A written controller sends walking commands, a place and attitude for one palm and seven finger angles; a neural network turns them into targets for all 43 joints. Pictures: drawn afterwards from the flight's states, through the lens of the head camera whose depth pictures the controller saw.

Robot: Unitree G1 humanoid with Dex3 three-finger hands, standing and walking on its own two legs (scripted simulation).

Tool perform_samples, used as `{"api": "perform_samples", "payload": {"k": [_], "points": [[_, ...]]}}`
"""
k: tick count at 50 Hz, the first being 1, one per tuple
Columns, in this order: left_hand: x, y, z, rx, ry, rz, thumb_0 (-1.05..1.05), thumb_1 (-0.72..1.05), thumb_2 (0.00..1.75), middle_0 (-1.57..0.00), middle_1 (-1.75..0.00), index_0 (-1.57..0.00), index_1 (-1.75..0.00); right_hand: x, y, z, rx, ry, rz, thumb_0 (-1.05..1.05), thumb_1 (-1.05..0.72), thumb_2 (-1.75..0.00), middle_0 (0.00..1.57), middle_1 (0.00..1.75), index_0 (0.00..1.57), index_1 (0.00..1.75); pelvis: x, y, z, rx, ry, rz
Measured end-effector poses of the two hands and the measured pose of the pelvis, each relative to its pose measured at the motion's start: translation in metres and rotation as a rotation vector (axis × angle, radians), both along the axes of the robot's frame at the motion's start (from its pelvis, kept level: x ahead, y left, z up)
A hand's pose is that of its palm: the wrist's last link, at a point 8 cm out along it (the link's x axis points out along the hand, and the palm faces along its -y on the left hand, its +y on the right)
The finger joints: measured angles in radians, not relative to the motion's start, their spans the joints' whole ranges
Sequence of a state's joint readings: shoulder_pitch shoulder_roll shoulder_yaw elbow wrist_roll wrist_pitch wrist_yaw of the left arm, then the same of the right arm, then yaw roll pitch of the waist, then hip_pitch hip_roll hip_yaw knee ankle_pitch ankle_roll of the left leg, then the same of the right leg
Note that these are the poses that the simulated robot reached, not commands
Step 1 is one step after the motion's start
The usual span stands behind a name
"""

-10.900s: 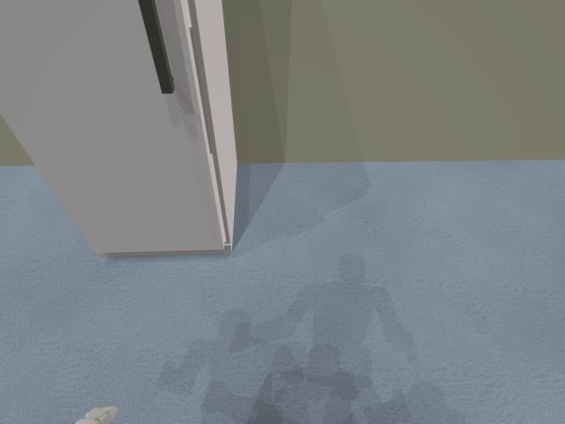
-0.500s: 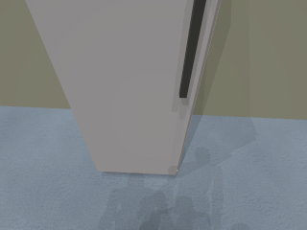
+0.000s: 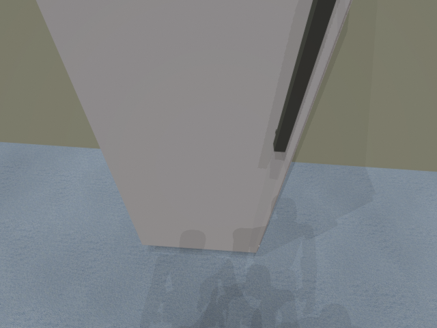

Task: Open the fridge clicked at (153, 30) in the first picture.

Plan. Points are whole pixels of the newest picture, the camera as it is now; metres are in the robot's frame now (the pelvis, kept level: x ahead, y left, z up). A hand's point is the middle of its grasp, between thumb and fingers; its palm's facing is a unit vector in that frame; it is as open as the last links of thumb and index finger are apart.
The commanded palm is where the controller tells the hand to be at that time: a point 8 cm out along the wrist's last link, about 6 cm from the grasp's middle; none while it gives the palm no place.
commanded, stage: come to a stop and stand still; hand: right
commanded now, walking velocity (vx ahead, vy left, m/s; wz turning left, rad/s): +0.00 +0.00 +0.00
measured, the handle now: (301, 61) +0.51 -0.10 +0.24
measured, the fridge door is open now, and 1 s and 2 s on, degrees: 0 0 0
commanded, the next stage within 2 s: look again from close up in 0.74 s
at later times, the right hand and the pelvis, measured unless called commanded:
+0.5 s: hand out of the picture +0.06 -0.16 -0.17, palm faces -0.01 +0.97 -0.23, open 7.3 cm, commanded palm none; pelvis +0.03 +0.03 +0.00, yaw +0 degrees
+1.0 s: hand out of the picture +0.07 -0.16 -0.16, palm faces -0.02 +0.96 -0.27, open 7.4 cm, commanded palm none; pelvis +0.03 +0.04 +0.00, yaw +0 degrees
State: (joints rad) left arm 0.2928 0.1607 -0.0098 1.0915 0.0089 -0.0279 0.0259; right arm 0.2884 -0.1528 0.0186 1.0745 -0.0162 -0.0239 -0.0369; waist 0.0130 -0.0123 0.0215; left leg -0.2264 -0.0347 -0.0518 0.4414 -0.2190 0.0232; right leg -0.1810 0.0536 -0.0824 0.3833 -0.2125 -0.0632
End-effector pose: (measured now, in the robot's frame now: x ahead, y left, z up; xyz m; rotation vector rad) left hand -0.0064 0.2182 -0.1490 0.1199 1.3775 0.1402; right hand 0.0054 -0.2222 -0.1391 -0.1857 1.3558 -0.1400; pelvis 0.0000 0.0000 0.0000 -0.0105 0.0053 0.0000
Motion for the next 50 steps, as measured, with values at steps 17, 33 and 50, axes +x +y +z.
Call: {"api": "perform_samples", "payload": {"k": [17,33,50], "points": [[0.044,0.028,0.002,0.027,-0.033,-0.02,0.01,0.91,0.9,-0.2,-0.3,-0.19,-0.29,0.04,0.013,0.002,-0.01,-0.039,0.009,0.01,-0.92,-0.9,0.2,0.3,0.2,0.3,0.026,0.019,0.0,-0.002,-0.006,0.002],[0.052,0.055,0.004,0.055,-0.033,-0.025,0.01,0.91,0.9,-0.2,-0.3,-0.19,-0.29,0.055,0.017,0.007,-0.034,-0.066,0.021,0.01,-0.91,-0.9,0.2,0.3,0.2,0.3,0.031,0.033,0.001,-0.003,-0.014,0.003],[0.051,0.077,0.008,0.08,-0.04,-0.036,0.01,0.91,0.9,-0.2,-0.3,-0.2,-0.29,0.059,0.012,0.013,-0.062,-0.086,0.032,0.01,-0.91,-0.9,0.2,0.3,0.2,0.3,0.026,0.042,0.003,-0.002,-0.022,0.004]]}}
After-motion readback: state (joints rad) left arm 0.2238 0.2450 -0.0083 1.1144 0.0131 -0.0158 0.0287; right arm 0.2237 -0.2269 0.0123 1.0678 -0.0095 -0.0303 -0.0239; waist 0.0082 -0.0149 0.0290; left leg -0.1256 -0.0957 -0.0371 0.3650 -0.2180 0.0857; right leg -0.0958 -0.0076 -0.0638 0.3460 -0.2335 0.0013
